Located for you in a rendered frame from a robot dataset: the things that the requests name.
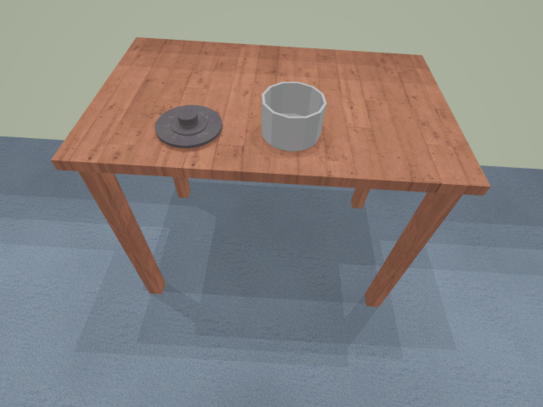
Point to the lid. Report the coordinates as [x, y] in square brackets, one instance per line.
[205, 130]

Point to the knob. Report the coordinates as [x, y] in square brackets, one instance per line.
[187, 117]

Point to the table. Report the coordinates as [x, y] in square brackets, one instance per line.
[386, 126]

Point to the pot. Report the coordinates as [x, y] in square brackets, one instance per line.
[292, 115]

